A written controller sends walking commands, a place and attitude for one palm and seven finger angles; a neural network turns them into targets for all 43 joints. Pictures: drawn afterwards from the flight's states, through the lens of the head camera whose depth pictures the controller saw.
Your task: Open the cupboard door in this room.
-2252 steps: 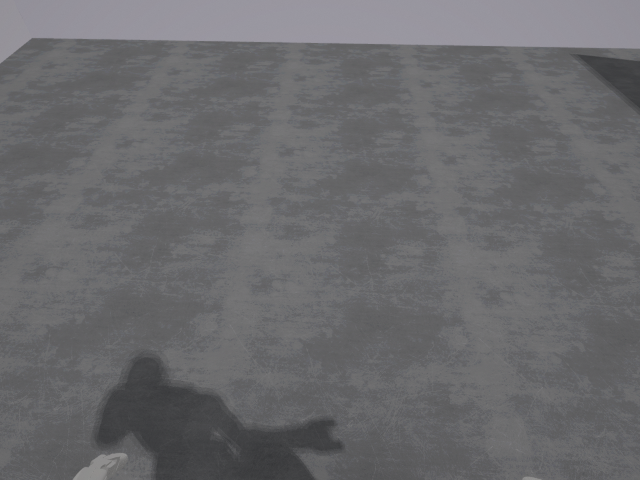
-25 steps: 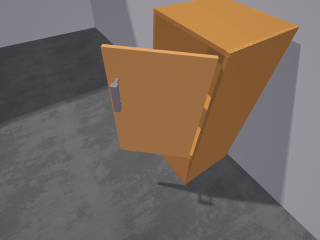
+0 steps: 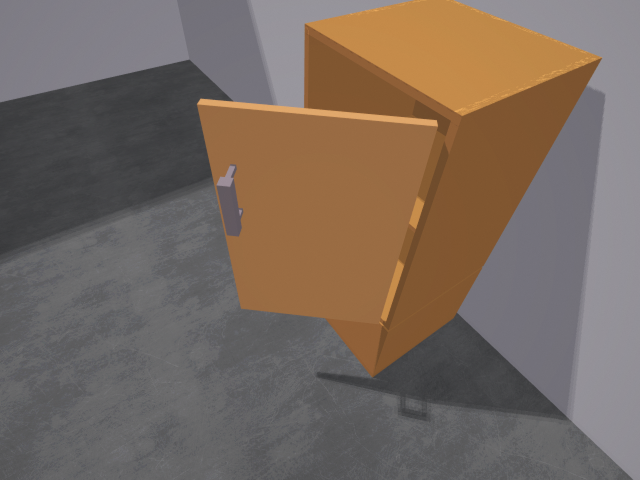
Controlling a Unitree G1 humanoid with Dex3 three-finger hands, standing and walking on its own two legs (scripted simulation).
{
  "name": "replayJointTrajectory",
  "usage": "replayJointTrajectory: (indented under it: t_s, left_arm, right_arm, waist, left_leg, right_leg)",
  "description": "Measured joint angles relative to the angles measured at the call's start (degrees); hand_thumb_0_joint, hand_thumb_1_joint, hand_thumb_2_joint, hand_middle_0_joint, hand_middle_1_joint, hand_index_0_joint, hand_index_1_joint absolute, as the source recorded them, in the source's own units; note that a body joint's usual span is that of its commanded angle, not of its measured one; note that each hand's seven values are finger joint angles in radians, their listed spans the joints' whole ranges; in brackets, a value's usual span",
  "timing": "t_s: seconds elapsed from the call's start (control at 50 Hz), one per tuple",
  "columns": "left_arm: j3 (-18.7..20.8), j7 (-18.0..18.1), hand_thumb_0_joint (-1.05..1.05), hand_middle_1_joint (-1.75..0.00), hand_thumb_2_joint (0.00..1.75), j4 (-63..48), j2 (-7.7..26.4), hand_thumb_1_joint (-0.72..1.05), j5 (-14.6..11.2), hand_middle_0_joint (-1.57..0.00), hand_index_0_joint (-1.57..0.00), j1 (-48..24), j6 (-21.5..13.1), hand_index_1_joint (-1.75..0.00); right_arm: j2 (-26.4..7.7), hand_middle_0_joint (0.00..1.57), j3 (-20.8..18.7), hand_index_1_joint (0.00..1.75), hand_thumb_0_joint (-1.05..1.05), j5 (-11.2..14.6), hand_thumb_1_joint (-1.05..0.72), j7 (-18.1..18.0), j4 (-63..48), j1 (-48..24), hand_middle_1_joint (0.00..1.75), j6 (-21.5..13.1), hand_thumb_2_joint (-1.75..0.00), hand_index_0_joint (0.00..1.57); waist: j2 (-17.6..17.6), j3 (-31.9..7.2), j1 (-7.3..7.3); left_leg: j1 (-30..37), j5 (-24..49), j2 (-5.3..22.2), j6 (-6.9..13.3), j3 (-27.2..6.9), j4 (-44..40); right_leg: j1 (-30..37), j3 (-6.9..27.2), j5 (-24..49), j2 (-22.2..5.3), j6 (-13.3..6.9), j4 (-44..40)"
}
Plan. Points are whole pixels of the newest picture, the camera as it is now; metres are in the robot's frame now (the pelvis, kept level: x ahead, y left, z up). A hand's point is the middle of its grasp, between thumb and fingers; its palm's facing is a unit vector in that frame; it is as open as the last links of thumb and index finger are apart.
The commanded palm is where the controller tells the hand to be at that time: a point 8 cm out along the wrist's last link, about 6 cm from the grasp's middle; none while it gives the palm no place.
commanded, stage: look again from close up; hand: left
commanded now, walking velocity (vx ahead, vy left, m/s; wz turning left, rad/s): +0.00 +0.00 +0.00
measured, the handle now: (233, 200) +0.57 +0.20 -0.01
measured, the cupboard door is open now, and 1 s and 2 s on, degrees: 49 49 49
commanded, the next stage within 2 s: raise the hand with hooked fingers in 0.60 s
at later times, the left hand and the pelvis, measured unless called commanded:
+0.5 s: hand out of the picture -0.03 +0.15 -0.18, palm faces +0.04 -0.98 -0.18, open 7.4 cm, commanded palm none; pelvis +0.00 -0.01 +0.00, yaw +1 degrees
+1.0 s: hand (208, 412) +0.19 +0.15 +0.01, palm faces +0.06 -1.00 -0.04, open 7.9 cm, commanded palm +0.11 +0.21 -0.06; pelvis -0.05 -0.03 -0.04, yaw +2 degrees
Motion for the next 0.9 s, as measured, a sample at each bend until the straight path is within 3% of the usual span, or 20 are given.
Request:
replayJointTrajectory:
  t_s: [0.72,0.76,0.82,0.86,0.9]
  left_arm:
    - [-0.5,0.6,0.00,-0.30,0.90,1.4,-1.8,0.91,0.0,-0.20,-0.19,2.4,-0.5,-0.30]
    - [-0.4,1.6,0.02,-0.30,0.90,-18.3,-1.3,0.92,-3.4,-0.20,-0.20,8.4,4.0,-0.30]
    - [0.9,4.7,0.05,-0.31,0.89,-38.9,1.7,0.96,-7.1,-0.20,-0.20,11.9,1.8,-0.31]
    - [1.6,4.3,0.05,-0.33,0.88,-47.3,2.4,0.93,-9.2,-0.20,-0.20,9.9,-0.6,-0.33]
    - [2.4,2.5,0.04,-0.34,0.87,-51.6,2.5,0.90,-9.9,-0.20,-0.20,6.2,-5.5,-0.34]
  right_arm:
    - [0.8,0.20,0.2,0.30,0.01,0.2,-0.92,-0.2,1.3,1.9,0.30,0.4,-0.90,0.20]
    - [-0.1,0.20,0.4,0.30,0.01,1.2,-0.92,-0.6,-4.8,4.0,0.30,-2.3,-0.90,0.21]
    - [-1.5,0.20,-0.4,0.30,0.01,2.8,-0.92,-1.8,-10.6,5.8,0.30,-9.2,-0.90,0.21]
    - [-3.2,0.20,-0.7,0.30,0.01,3.3,-0.91,-2.3,-13.9,4.9,0.30,-11.2,-0.90,0.21]
    - [-4.9,0.20,-0.8,0.30,0.01,2.8,-0.91,-2.4,-17.1,3.0,0.30,-12.4,-0.90,0.21]
  waist:
    - [0.4,0.1,0.20]
    - [0.6,1.1,0.22]
    - [1.4,-0.1,-0.03]
    - [3.2,-1.2,-0.95]
    - [4.7,-3.0,-2.12]
  left_leg:
    - [-0.1,0.9,1.2,-1.4,-1.5,-0.2]
    - [-0.9,0.5,1.1,-1.3,-1.5,0.9]
    - [-2.9,0.5,0.1,-1.2,-1.7,2.5]
    - [-5.4,0.1,0.0,-1.1,-2.7,5.0]
    - [-9.4,-0.7,0.2,-1.1,-3.5,8.5]
  right_leg:
    - [1.1,-1.4,1.0,1.4,-1.2,-1.8]
    - [-0.4,-1.4,0.5,1.2,-1.4,0.5]
    - [-3.4,-1.8,-1.7,0.1,-1.4,5.0]
    - [-5.1,-2.9,-2.3,-0.1,-1.2,6.9]
    - [-8.6,-3.7,-3.1,0.0,-1.3,9.9]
